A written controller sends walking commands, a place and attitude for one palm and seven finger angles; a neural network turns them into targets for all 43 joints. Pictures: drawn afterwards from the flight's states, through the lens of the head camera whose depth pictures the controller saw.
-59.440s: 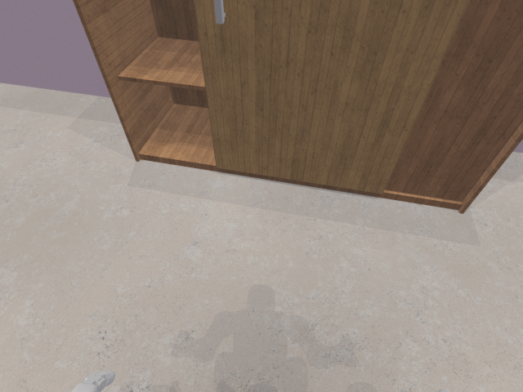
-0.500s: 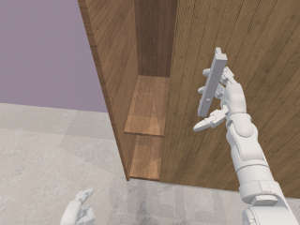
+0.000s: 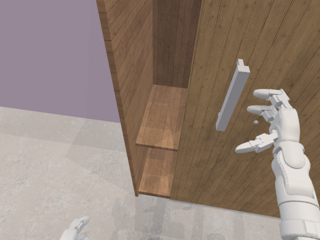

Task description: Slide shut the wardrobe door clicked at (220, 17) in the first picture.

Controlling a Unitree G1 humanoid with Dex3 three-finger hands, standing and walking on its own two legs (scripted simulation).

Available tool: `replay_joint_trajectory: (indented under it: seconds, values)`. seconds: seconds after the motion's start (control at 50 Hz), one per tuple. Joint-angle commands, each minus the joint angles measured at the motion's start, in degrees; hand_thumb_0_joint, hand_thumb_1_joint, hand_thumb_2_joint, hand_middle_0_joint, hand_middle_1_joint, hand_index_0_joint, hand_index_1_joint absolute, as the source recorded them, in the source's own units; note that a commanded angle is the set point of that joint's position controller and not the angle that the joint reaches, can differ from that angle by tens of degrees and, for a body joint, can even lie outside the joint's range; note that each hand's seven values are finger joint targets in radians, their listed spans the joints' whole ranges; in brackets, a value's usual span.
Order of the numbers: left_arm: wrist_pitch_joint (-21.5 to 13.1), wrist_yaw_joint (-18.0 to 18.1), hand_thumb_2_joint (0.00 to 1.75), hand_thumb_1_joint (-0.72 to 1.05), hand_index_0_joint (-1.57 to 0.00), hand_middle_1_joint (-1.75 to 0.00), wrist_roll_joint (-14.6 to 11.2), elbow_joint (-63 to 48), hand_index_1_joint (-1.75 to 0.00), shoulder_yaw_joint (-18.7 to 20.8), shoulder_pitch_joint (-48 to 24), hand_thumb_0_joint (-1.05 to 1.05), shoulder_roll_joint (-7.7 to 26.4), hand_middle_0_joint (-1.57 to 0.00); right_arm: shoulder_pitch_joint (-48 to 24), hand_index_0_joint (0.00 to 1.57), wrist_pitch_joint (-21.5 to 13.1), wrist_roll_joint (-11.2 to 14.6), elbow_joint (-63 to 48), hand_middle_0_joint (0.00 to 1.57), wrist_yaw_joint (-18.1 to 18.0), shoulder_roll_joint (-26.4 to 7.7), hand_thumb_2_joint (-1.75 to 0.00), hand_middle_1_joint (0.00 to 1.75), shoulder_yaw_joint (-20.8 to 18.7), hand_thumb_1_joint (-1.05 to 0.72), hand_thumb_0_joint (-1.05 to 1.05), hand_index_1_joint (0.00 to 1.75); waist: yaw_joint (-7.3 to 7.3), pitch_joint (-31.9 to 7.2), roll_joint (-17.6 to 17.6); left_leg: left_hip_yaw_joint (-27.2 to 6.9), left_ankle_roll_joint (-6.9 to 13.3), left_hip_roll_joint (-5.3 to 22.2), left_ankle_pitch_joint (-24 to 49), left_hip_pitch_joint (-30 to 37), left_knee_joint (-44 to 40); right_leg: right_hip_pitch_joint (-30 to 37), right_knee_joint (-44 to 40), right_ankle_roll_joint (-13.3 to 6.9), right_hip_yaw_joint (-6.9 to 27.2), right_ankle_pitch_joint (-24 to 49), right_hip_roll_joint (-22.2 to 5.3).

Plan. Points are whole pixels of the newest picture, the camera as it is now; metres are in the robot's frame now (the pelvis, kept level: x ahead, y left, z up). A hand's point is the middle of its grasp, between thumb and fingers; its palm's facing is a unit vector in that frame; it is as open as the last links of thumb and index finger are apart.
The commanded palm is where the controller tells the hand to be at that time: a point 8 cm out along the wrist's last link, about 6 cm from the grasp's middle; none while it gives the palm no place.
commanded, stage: slip the hand off the handle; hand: right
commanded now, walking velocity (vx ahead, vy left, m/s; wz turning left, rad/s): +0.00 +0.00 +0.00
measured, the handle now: (229, 97) +0.45 -0.13 +0.15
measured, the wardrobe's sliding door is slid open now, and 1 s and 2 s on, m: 0.20 0.20 0.20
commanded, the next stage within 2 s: draw the hand back to the body in 0.52 s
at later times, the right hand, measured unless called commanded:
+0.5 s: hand (263, 155) +0.29 -0.18 +0.13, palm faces +0.07 +0.98 -0.18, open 14.7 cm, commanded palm +0.25 -0.22 +0.14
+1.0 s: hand (284, 169) +0.25 -0.20 +0.14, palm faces +0.10 +0.99 -0.07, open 14.7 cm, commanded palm +0.21 -0.25 +0.15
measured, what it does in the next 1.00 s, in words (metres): stands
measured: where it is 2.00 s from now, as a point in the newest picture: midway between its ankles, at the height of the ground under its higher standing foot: outside the picture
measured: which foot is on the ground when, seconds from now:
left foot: down 0.00-1.00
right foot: down 0.00-1.00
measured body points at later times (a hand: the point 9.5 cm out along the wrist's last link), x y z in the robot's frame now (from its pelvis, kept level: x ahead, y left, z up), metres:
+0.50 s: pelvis +0.01 +0.03 +0.00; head +0.01 +0.04 +0.45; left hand +0.22 +0.24 -0.07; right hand +0.28 -0.23 +0.14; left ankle +0.05 +0.11 -0.73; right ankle -0.01 -0.09 -0.73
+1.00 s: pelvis +0.01 +0.01 +0.00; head -0.01 +0.03 +0.45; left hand +0.22 +0.22 -0.07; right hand +0.24 -0.26 +0.15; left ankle +0.05 +0.11 -0.73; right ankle -0.01 -0.09 -0.73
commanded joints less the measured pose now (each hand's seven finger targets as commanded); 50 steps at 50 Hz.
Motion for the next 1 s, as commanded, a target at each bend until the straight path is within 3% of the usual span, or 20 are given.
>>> replay_joint_trajectory:
  seconds: [0.0,0.04,0.06,0.14,0.24,0.3,0.34,0.38,0.5,0.62,0.64,0.66,0.72,0.74,0.76,0.78,0.86,0.92,0.94,0.98]
  values:
    - [-5.57,0.26,0.9,0.9,-0.2,-0.3,-1.02,-8.93,-0.3,3.0,-6.58,0.0,8.5,-0.2,-16.85,0.25,-5.89,2.05,-17.71,0.25,4.47,-6.44,-0.2,1.15,1.73,0.55,0.0,1.15,-0.51,-13.39,-0.7,1.58,0.64,0.51,3.36,7.83,-2.9,1.96,-4.45,0.59,3.68,9.64,-2.09]
    - [-6.72,0.5,0.9,0.9,-0.2,-0.3,-1.41,-8.83,-0.3,2.86,-7.3,0.0,8.54,-0.2,-18.03,0.25,-5.91,3.05,-18.54,0.25,6.26,-4.46,-0.2,1.15,4.5,0.55,0.0,1.15,0.63,-10.71,0.41,1.15,0.56,0.71,0.6,6.35,-4.13,1.14,-4.19,0.06,3.79,6.57,-1.9]
    - [-7.2,0.72,0.9,0.9,-0.2,-0.3,-1.64,-8.24,-0.3,3.07,-7.04,0.0,8.99,-0.2,-18.99,0.25,-5.89,3.37,-19.15,0.25,6.62,-6.58,-0.2,1.15,3.09,0.55,0.0,1.15,0.76,-11.3,-0.59,0.99,0.51,0.89,-0.33,6.43,-4.23,1.29,-4.13,0.11,4.04,5.75,-1.78]
    - [-8.86,0.59,0.9,0.9,-0.2,-0.3,-1.27,-8.19,-0.3,3.07,-8.2,0.0,8.55,-0.2,-15.1,0.25,-5.49,3.71,-23.88,0.25,6.15,-7.71,-0.2,1.15,1.96,0.55,0.0,1.15,-1.24,-14.73,-1.65,0.75,0.53,1.57,0.69,9.52,-3.83,1.82,-3.6,0.27,4.39,7.44,-1.07]
    - [-9.03,0.07,0.9,0.9,-0.2,-0.3,-0.78,-8.4,-0.3,2.66,-10.0,0.0,7.89,-0.2,-5.03,0.25,-4.44,3.7,-25.11,0.25,4.39,-11.38,-0.2,1.15,-3.59,0.55,0.0,1.15,-4.14,-14.54,1.03,-0.24,0.36,2.43,4.02,14.39,-2.94,-1.26,-3.2,0.38,3.79,9.75,-0.52]
    - [-8.9,0.05,0.9,0.9,-0.2,-0.3,-0.93,-9.53,-0.3,2.18,-11.27,0.0,7.09,-0.2,0.72,0.25,-3.75,4.09,-26.95,0.25,4.88,-10.1,-0.2,1.15,-4.23,0.55,0.0,1.15,-4.72,-12.46,1.78,-0.79,0.03,2.62,4.72,14.98,-3.04,-2.32,-3.25,0.29,2.78,9.57,-0.43]
    - [-8.87,0.2,0.9,0.9,-0.2,-0.3,-1.01,-9.45,-0.3,2.13,-11.57,0.0,7.17,-0.2,1.92,0.25,-3.12,4.27,-27.8,0.25,5.69,-10.77,-0.2,1.15,-4.32,0.55,0.0,1.15,-4.45,-10.77,1.04,-1.03,0.14,2.57,4.96,14.31,-3.34,-2.27,-2.79,0.21,2.72,9.63,-0.45]
    - [-9.42,0.27,0.9,0.9,-0.2,-0.3,-1.29,-10.17,-0.3,1.7,-11.89,0.0,6.74,-0.2,2.37,0.25,-3.06,4.65,-31.03,0.25,7.02,-8.18,-0.2,1.15,-1.42,0.55,0.0,1.15,-3.83,-10.18,-1.38,-0.87,0.12,2.48,4.34,13.23,-3.5,-1.04,-2.86,0.23,2.73,9.25,-0.53]
    - [-11.09,0.75,0.9,0.9,-0.2,-0.3,-1.15,-9.98,-0.3,1.84,-12.03,0.0,7.03,-0.2,8.75,0.25,-3.25,6.33,-36.12,0.25,9.2,-8.87,-0.2,1.15,-2.32,0.55,0.0,1.15,-3.85,-11.35,1.35,-0.73,-0.41,2.7,5.85,13.83,-3.06,-0.74,-1.51,0.05,3.74,10.59,-0.53]
    - [-11.74,1.57,0.9,0.9,-0.2,-0.3,-1.13,-7.7,-0.3,1.59,-12.83,0.0,7.07,-0.2,3.24,0.25,-3.82,6.14,-35.53,0.25,7.73,-8.93,-0.2,1.15,-1.52,0.55,0.0,1.15,-2.27,-7.49,1.18,-0.86,-0.48,2.94,-2.7,9.65,-4.63,-1.49,-1.3,0.25,4.69,6.42,-0.58]
    - [-12.35,1.83,0.9,0.9,-0.2,-0.3,-2.43,-7.27,-0.3,2.0,-15.55,0.0,7.47,-0.2,4.27,0.25,2.5,12.77,-30.29,0.25,6.98,-9.11,-0.2,1.15,-6.27,0.55,0.0,1.15,-5.22,-10.1,1.0,-2.63,-0.04,3.99,-4.13,13.5,-6.37,-3.44,-1.34,0.91,4.84,5.72,-0.43]
    - [-12.51,2.33,0.9,0.9,-0.2,-0.3,-2.56,-7.42,-0.3,1.27,-16.04,0.0,7.03,-0.2,2.54,0.25,4.59,12.49,-34.72,0.25,7.03,-6.99,-0.2,1.15,-3.9,0.55,0.0,1.15,-4.7,-11.75,0.54,-2.02,-0.42,4.01,-3.62,14.72,-6.39,-1.04,-2.48,0.59,4.36,6.21,-0.55]
    - [-13.33,2.38,0.9,0.9,-0.2,-0.3,-1.96,-8.4,-0.3,1.11,-15.68,0.0,6.7,-0.2,7.5,0.25,7.15,10.14,-40.79,0.25,5.89,-8.87,-0.2,1.15,-4.95,0.55,0.0,1.15,-6.01,-15.38,-3.32,0.54,0.04,3.3,4.71,16.57,-3.89,2.14,-3.16,0.61,4.64,12.27,-0.48]
    - [-13.35,1.97,0.9,0.9,-0.2,-0.3,-1.71,-8.25,-0.3,1.12,-14.8,0.0,6.93,-0.2,8.74,0.25,7.21,9.24,-41.24,0.25,5.46,-10.46,-0.2,1.15,-5.52,0.55,0.0,1.15,-5.98,-15.11,-3.37,1.61,0.28,2.93,7.03,16.47,-3.15,2.37,-3.27,0.8,4.97,14.15,-0.46]
    - [-13.33,1.91,0.9,0.9,-0.2,-0.3,-1.7,-8.5,-0.3,0.66,-14.19,0.0,6.4,-0.2,11.55,0.25,6.65,8.82,-41.7,0.25,5.72,-7.73,-0.2,1.15,-3.91,0.55,0.0,1.15,-5.62,-13.15,-3.1,2.19,0.31,2.47,7.84,15.32,-2.86,2.87,-3.83,0.9,4.72,14.53,-0.58]
    - [-13.28,1.84,0.9,0.9,-0.2,-0.3,-1.72,-8.38,-0.3,0.74,-13.72,0.0,6.6,-0.2,13.19,0.25,6.16,8.62,-41.71,0.25,5.94,-8.26,-0.2,1.15,-4.55,0.55,0.0,1.15,-5.42,-12.03,-2.05,2.66,0.37,2.07,8.23,14.8,-2.82,2.95,-4.07,1.04,4.79,14.85,-0.7]
    - [-13.03,2.17,0.9,0.9,-0.2,-0.3,-2.1,-8.28,-0.3,0.87,-14.23,0.0,7.34,-0.2,15.33,0.25,7.62,10.87,-40.33,0.25,8.09,-8.49,-0.2,1.15,-6.18,0.55,0.0,1.15,-5.43,-8.62,2.02,2.73,0.05,1.84,5.21,13.84,-4.22,1.59,-4.72,0.72,4.51,11.95,-0.94]
    - [-13.08,2.6,0.9,0.9,-0.2,-0.3,-2.36,-8.82,-0.3,0.89,-14.89,0.0,7.39,-0.2,15.76,0.25,9.56,11.26,-42.56,0.25,8.41,-7.61,-0.2,1.15,-5.41,0.55,0.0,1.15,-5.45,-7.04,0.22,3.18,0.16,1.61,2.55,11.94,-4.71,2.69,-5.15,0.85,4.88,10.72,-0.99]
    - [-13.21,2.45,0.9,0.9,-0.2,-0.3,-2.35,-8.6,-0.3,1.02,-14.84,0.0,7.58,-0.2,15.61,0.25,10.31,11.25,-42.68,0.25,8.17,-9.15,-0.2,1.15,-6.47,0.55,0.0,1.15,-5.72,-5.7,-0.69,3.63,0.44,1.53,2.84,11.55,-4.84,2.39,-5.15,1.01,5.25,11.4,-0.95]
    - [-13.28,2.73,0.9,0.9,-0.2,-0.3,-2.28,-8.8,-0.3,0.94,-14.76,0.0,7.42,-0.2,16.21,0.25,10.31,10.9,-45.62,0.25,7.98,-8.7,-0.2,1.15,-6.28,0.55,0.0,1.15,-5.6,-6.89,-2.62,3.54,0.44,1.5,3.02,11.7,-4.6,4.17,-5.28,1.33,5.23,11.89,-1.09]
